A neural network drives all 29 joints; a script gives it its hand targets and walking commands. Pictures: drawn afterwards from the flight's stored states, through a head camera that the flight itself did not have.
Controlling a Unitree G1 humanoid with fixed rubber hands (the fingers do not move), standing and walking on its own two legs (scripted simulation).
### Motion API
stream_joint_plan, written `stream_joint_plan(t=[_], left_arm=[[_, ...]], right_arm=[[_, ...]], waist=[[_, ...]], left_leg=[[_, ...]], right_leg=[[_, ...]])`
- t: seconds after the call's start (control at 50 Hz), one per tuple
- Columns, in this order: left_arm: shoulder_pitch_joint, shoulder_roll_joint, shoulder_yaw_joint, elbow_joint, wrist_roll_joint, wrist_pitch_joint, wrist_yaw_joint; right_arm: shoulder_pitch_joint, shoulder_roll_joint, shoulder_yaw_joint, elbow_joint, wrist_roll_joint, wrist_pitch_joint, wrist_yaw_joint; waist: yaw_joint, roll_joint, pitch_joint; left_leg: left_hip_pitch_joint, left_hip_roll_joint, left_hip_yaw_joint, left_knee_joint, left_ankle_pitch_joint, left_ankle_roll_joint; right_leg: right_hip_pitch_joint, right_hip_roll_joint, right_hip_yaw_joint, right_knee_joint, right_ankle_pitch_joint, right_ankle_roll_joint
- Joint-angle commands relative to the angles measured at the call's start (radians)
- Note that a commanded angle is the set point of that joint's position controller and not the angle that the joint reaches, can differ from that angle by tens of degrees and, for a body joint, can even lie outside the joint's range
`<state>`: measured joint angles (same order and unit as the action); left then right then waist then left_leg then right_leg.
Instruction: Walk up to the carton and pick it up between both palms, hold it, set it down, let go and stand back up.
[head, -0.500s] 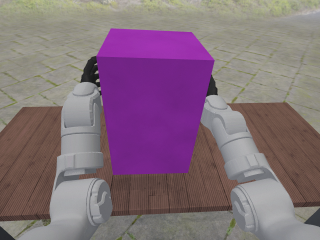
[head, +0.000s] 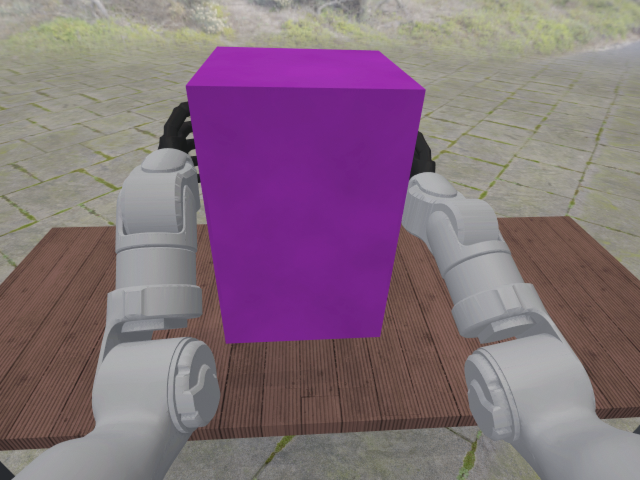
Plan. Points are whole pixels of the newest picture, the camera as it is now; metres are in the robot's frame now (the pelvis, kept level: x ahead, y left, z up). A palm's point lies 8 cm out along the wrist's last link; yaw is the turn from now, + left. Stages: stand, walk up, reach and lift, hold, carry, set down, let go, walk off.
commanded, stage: hold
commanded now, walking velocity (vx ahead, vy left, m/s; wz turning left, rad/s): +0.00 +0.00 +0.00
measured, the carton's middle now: (301, 197) +0.36 +0.00 +0.25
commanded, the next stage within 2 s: none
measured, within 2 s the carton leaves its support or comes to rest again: neither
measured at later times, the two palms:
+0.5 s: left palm (172, 140) +0.37 +0.14 +0.32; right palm (423, 163) +0.37 -0.14 +0.29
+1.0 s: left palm (169, 141) +0.37 +0.14 +0.32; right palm (419, 163) +0.37 -0.14 +0.29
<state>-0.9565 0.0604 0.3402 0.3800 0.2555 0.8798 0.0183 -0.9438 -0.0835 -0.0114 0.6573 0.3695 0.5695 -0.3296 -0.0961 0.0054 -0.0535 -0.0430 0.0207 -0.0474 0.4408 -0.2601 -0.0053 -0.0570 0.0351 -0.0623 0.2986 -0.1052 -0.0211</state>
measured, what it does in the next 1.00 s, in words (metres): stands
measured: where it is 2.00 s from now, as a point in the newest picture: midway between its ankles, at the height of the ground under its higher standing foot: outside the picture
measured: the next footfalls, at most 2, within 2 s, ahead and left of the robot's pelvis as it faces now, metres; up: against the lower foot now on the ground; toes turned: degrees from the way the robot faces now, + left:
none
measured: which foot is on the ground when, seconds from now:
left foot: down 0.00-1.00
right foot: down 0.00-1.00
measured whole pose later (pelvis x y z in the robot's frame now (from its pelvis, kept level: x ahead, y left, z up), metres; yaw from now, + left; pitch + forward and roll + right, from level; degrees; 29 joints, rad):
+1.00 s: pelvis +0.00 -0.01 +0.00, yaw +1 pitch -5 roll -2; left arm -1.07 0.11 0.37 0.50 0.21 0.90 0.03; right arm -1.04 -0.10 -0.02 0.69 0.38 0.67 -0.36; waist -0.08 0.02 -0.12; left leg -0.11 0.02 -0.08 0.44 -0.24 -0.02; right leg -0.12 0.05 -0.06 0.30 -0.10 -0.04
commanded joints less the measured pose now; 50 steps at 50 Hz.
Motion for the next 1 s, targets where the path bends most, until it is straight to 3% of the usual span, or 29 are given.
stream_joint_plan(t=[0.0,0.04,0.1,0.2,0.24,0.26,0.28,0.36,0.4,0.42,0.48,0.52,0.58,0.6,0.62,0.64,0.76,0.8,0.88,0.98], left_arm=[[-0.784,-0.708,-0.429,-0.123,-0.195,-0.056,-0.114],[-0.740,-0.682,-0.388,-0.074,-0.167,-0.038,-0.112],[-0.802,-0.695,-0.392,-0.073,-0.178,-0.037,-0.118],[-0.864,-0.660,-0.371,-0.056,-0.199,-0.050,-0.117],[-0.860,-0.665,-0.351,0.007,-0.192,-0.047,-0.122],[-0.862,-0.672,-0.352,0.021,-0.188,-0.048,-0.124],[-0.871,-0.666,-0.328,0.017,-0.183,-0.052,-0.126],[-0.864,-0.619,-0.299,0.053,-0.187,-0.051,-0.142],[-0.888,-0.632,-0.316,0.027,-0.208,-0.060,-0.142],[-0.885,-0.610,-0.288,0.040,-0.194,-0.061,-0.138],[-0.848,-0.590,-0.258,0.088,-0.177,-0.049,-0.148],[-0.887,-0.597,-0.281,0.039,-0.199,-0.060,-0.145],[-0.876,-0.614,-0.306,0.027,-0.223,-0.059,-0.135],[-0.863,-0.618,-0.310,0.043,-0.215,-0.055,-0.135],[-0.849,-0.603,-0.279,0.068,-0.196,-0.051,-0.138],[-0.865,-0.605,-0.292,0.036,-0.198,-0.054,-0.140],[-0.893,-0.607,-0.285,0.056,-0.203,-0.055,-0.133],[-0.898,-0.623,-0.317,0.009,-0.217,-0.059,-0.129],[-0.924,-0.648,-0.345,-0.005,-0.236,-0.056,-0.132],[-0.856,-0.638,-0.311,0.035,-0.206,-0.049,-0.133]], right_arm=[[-1.150,0.624,0.279,-0.452,0.167,-0.045,0.152],[-1.137,0.614,0.280,-0.434,0.167,-0.029,0.147],[-1.157,0.617,0.250,-0.405,0.161,-0.010,0.150],[-1.188,0.655,0.242,-0.386,0.162,0.008,0.152],[-1.207,0.647,0.215,-0.375,0.147,0.012,0.152],[-1.185,0.627,0.191,-0.334,0.136,0.018,0.153],[-1.191,0.634,0.196,-0.326,0.138,0.019,0.154],[-1.186,0.632,0.194,-0.319,0.151,0.032,0.140],[-1.225,0.646,0.201,-0.371,0.163,0.026,0.137],[-1.211,0.655,0.210,-0.345,0.167,0.034,0.137],[-1.209,0.646,0.214,-0.357,0.168,0.039,0.125],[-1.217,0.652,0.217,-0.375,0.178,0.038,0.122],[-1.255,0.662,0.251,-0.458,0.206,0.031,0.116],[-1.220,0.642,0.235,-0.418,0.203,0.040,0.113],[-1.217,0.640,0.232,-0.406,0.197,0.044,0.112],[-1.193,0.639,0.227,-0.391,0.193,0.045,0.113],[-1.266,0.662,0.228,-0.438,0.189,0.033,0.121],[-1.228,0.651,0.230,-0.428,0.196,0.039,0.118],[-1.214,0.622,0.201,-0.403,0.185,0.049,0.120],[-1.221,0.620,0.224,-0.411,0.191,0.051,0.121]], waist=[[0.009,0.081,-0.481],[0.025,0.061,-0.439],[0.013,0.082,-0.401],[0.018,0.048,-0.453],[0.020,0.060,-0.429],[0.004,0.083,-0.403],[0.017,0.070,-0.415],[0.006,0.041,-0.436],[0.009,0.045,-0.482],[0.022,0.034,-0.455],[0.029,0.009,-0.452],[0.017,0.019,-0.496],[0.024,0.025,-0.550],[0.006,0.043,-0.506],[0.021,0.022,-0.465],[0.008,0.032,-0.474],[0.036,0.028,-0.498],[0.013,0.054,-0.532],[-0.022,0.084,-0.519],[0.010,0.052,-0.498]], left_leg=[[-0.089,-0.044,0.007,-0.086,0.331,-0.031],[-0.090,-0.047,0.012,-0.090,0.316,-0.023],[-0.167,-0.040,0.013,-0.125,0.218,-0.018],[-0.183,-0.053,0.015,-0.130,0.165,-0.002],[-0.229,-0.052,0.016,-0.145,0.111,0.004],[-0.240,-0.045,0.014,-0.153,0.104,-0.005],[-0.238,-0.049,0.016,-0.151,0.118,-0.003],[-0.217,-0.063,0.018,-0.134,0.137,-0.007],[-0.202,-0.064,0.013,-0.120,0.167,-0.010],[-0.197,-0.068,0.016,-0.117,0.183,-0.004],[-0.202,-0.072,0.016,-0.122,0.143,0.003],[-0.194,-0.071,0.012,-0.112,0.172,-0.002],[-0.167,-0.079,0.007,-0.082,0.223,-0.005],[-0.163,-0.073,0.002,-0.089,0.220,-0.014],[-0.181,-0.074,0.008,-0.103,0.186,-0.005],[-0.187,-0.070,0.005,-0.111,0.174,-0.010],[-0.213,-0.071,0.004,-0.107,0.132,0.006],[-0.177,-0.066,-0.003,-0.095,0.190,-0.011],[-0.188,-0.063,-0.007,-0.101,0.161,-0.028],[-0.185,-0.062,-0.011,-0.099,0.201,-0.021]], right_leg=[[0.265,0.072,0.023,0.019,0.147,0.033],[0.264,0.070,0.029,0.011,0.148,0.036],[0.262,0.069,0.038,0.011,0.088,0.034],[0.270,0.050,0.050,0.011,0.080,0.046],[0.274,0.047,0.057,0.006,0.050,0.043],[0.269,0.051,0.056,0.011,0.050,0.036],[0.280,0.048,0.056,0.012,0.060,0.038],[0.289,0.033,0.066,0.003,0.115,0.048],[0.285,0.036,0.064,0.006,0.124,0.049],[0.282,0.033,0.069,0.000,0.127,0.054],[0.287,0.023,0.071,-0.011,0.127,0.061],[0.293,0.025,0.074,-0.002,0.144,0.060],[0.300,0.024,0.075,0.002,0.200,0.067],[0.286,0.028,0.073,-0.001,0.195,0.060],[0.274,0.025,0.074,-0.012,0.154,0.062],[0.278,0.023,0.075,-0.008,0.144,0.061],[0.265,0.012,0.085,-0.013,0.082,0.066],[0.279,0.024,0.076,0.005,0.154,0.059],[0.257,0.029,0.073,0.008,0.122,0.050],[0.284,0.035,0.072,0.007,0.158,0.049]])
